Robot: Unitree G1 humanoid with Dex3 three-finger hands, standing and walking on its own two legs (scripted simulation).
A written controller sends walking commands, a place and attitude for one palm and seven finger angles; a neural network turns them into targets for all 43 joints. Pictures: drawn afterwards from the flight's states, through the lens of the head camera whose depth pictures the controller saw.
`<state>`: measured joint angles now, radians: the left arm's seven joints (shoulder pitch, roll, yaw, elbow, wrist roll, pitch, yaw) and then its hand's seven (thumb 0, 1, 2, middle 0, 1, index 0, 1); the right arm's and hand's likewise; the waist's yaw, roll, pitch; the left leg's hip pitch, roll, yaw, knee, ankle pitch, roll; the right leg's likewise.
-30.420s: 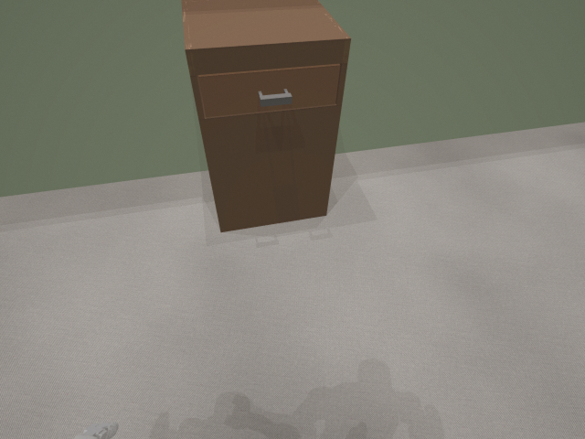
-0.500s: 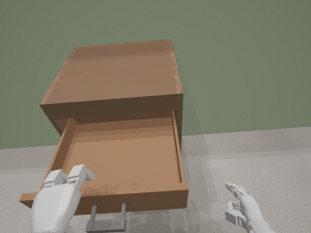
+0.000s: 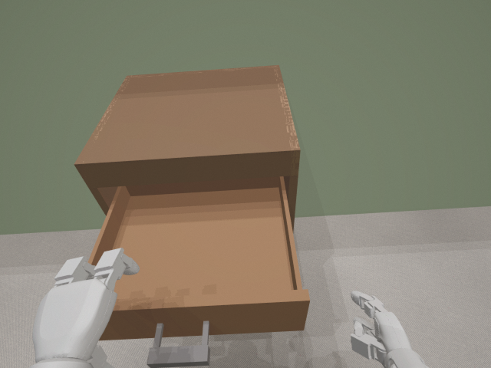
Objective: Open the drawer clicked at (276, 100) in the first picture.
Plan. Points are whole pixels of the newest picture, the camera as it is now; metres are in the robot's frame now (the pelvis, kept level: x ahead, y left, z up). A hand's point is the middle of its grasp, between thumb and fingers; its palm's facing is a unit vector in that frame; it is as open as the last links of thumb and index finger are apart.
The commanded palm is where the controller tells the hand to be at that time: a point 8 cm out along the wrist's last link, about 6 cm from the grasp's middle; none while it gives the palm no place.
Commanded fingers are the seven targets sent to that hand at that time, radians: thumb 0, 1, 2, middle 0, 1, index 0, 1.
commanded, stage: draw the hand back to the body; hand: left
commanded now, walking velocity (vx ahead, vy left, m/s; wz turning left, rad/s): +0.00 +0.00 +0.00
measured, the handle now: (181, 342) +0.18 +0.16 -0.09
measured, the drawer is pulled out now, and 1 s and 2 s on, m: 0.30 0.30 0.30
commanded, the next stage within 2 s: step back with the hand held close in 1.24 s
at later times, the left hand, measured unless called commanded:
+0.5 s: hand (109, 279) +0.18 +0.20 +0.15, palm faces +0.34 -0.87 -0.36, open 13.1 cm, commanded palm +0.12 +0.25 +0.17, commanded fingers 0.00 -0.01 0.51 -0.26 -0.88 -0.26 -0.88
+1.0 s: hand (80, 257) +0.18 +0.23 +0.19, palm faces +0.46 -0.79 -0.41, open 8.9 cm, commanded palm +0.12 +0.26 +0.20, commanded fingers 0.00 0.87 0.88 -0.20 -0.32 -0.20 -0.32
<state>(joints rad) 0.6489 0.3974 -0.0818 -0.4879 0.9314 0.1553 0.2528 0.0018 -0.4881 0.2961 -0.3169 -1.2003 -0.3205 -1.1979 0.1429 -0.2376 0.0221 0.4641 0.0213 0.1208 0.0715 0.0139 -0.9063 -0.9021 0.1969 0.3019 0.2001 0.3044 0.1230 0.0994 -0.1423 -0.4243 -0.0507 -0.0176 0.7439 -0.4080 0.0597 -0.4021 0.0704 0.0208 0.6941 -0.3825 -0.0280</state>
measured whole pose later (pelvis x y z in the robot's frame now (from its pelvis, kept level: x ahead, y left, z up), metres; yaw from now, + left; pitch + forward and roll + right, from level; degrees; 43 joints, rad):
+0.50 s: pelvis +0.02 -0.01 +0.02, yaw +4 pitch -1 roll -1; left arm 0.62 0.32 0.12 -0.58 -0.01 -0.01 0.14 0.00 -0.30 0.38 -0.30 -1.08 -0.30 -1.08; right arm 0.23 -0.19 0.07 0.54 0.02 -0.10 -0.06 0.01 -0.90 -0.90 0.20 0.30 0.20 0.30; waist 0.05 0.03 -0.04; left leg -0.21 -0.07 -0.08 0.59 -0.36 0.05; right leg -0.17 0.04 -0.03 0.54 -0.35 -0.04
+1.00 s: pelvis +0.02 -0.03 +0.02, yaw +5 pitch -1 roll +0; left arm 0.53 0.35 0.29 -0.50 -0.07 -0.06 0.12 0.01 0.53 0.74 -0.23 -0.54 -0.24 -0.54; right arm 0.13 -0.21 0.03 0.61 0.02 -0.07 -0.07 0.01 -0.91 -0.90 0.20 0.30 0.20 0.30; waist 0.06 0.06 -0.02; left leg -0.15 -0.06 -0.11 0.48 -0.30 0.02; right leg -0.11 0.06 -0.05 0.42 -0.30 -0.06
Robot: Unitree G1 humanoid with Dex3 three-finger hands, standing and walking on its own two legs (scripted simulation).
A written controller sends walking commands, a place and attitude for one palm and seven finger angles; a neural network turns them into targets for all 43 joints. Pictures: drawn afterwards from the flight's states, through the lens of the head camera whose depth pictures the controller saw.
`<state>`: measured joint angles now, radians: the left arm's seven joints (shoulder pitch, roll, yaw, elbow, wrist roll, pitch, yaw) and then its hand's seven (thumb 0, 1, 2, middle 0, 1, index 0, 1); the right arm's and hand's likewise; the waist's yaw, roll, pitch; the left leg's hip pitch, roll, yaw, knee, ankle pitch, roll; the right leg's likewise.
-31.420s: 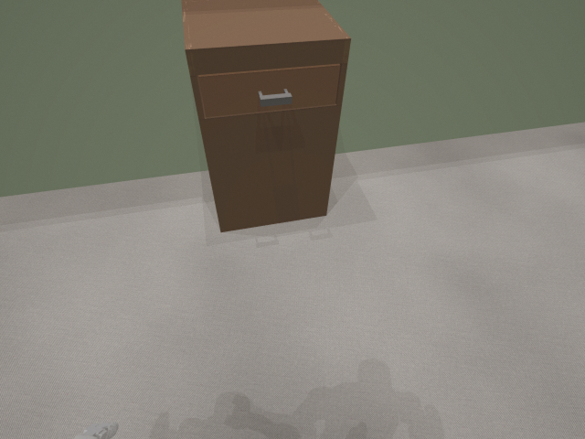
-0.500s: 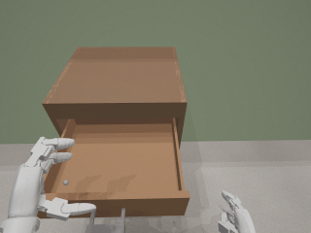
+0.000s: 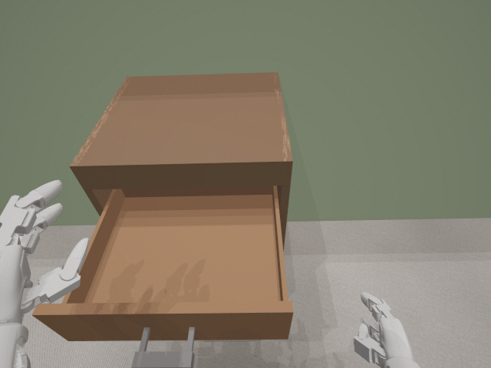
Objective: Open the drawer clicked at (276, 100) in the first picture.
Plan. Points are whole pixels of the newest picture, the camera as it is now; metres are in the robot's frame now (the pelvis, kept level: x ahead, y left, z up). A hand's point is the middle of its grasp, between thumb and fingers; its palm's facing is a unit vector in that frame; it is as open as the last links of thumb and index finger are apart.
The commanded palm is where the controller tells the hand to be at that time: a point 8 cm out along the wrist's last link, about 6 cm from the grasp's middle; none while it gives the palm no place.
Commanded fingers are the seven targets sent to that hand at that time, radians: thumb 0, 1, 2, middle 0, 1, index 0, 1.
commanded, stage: draw the hand back to the body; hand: left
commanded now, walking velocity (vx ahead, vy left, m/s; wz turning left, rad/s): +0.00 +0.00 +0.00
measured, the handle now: (166, 347) +0.18 +0.18 -0.11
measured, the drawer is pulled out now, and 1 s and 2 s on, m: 0.30 0.30 0.30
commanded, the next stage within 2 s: step back with the hand held close in 0.24 s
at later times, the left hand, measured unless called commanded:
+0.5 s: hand (54, 271) +0.18 +0.25 +0.17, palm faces +0.39 -0.80 -0.45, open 7.4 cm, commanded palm +0.10 +0.28 +0.18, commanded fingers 0.00 0.90 0.90 -0.20 -0.30 -0.20 -0.30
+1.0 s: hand (29, 315) +0.13 +0.26 +0.15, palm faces +0.31 -0.82 -0.48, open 7.4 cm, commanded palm +0.06 +0.30 +0.18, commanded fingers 0.00 0.90 0.90 -0.20 -0.30 -0.20 -0.30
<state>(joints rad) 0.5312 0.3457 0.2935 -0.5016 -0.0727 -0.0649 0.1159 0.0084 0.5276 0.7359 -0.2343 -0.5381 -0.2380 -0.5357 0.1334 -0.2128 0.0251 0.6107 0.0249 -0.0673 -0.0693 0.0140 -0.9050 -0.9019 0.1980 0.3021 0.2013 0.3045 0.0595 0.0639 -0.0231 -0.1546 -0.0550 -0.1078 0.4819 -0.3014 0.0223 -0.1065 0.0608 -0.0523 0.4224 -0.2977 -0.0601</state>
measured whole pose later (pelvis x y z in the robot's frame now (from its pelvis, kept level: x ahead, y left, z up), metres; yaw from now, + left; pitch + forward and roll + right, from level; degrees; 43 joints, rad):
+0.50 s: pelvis -0.02 +0.00 +0.00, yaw +1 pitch +1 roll -2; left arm 0.53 0.37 0.37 -0.54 -0.07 -0.14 0.11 0.02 0.89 0.89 -0.21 -0.30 -0.21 -0.30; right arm 0.14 -0.22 0.01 0.59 0.03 -0.03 -0.05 0.01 -0.90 -0.90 0.20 0.30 0.20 0.30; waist 0.02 0.06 0.02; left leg -0.25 -0.04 -0.14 0.52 -0.28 0.02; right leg -0.17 0.07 -0.09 0.40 -0.25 -0.06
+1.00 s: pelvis -0.06 +0.02 -0.01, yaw +0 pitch +3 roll -2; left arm 0.63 0.40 0.38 -0.64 -0.05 -0.14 0.12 0.02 0.89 0.89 -0.21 -0.30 -0.21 -0.30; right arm 0.12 -0.18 0.01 0.55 0.02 -0.01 -0.05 0.01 -0.90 -0.90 0.20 0.30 0.20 0.30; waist 0.00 0.00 0.01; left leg -0.40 -0.07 -0.10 0.59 -0.24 0.04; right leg -0.35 0.04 -0.07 0.52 -0.23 -0.03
